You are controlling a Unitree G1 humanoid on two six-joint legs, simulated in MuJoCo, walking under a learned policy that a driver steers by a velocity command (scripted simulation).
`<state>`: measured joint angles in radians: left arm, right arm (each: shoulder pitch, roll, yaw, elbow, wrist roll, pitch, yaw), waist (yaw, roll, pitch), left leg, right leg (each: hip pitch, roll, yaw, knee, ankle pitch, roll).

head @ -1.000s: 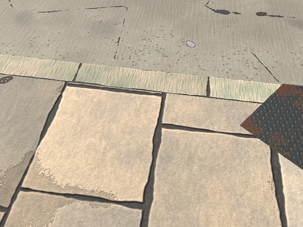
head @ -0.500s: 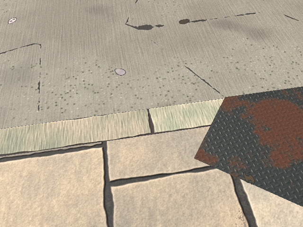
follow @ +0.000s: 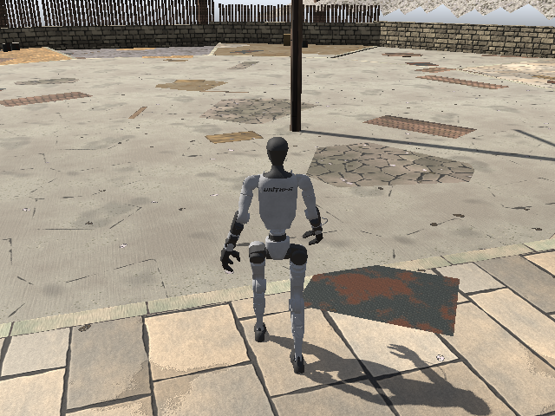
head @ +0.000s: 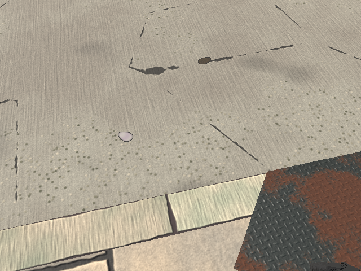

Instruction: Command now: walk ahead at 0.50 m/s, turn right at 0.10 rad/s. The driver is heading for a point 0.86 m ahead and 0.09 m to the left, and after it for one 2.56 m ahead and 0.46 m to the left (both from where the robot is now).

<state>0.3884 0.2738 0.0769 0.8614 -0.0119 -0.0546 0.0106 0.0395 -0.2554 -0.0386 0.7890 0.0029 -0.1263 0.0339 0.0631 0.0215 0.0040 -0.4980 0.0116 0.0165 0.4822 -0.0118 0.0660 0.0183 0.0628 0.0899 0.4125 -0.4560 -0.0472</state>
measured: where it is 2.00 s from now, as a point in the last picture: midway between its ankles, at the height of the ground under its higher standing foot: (160, 137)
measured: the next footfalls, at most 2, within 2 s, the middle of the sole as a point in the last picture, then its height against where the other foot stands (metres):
right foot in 0.52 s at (231, 266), level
left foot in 1.04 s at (163, 191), level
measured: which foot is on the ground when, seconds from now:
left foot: down 0.00-0.56, up 0.58-1.00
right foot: down 0.00-0.02, up 0.04-0.50, down 0.52-1.00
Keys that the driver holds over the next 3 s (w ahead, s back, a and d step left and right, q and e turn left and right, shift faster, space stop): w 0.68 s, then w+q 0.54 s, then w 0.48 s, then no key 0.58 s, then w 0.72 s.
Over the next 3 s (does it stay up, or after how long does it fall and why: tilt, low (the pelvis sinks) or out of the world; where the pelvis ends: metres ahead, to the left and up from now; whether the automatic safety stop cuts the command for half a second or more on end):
stays up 1.40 0.20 -0.10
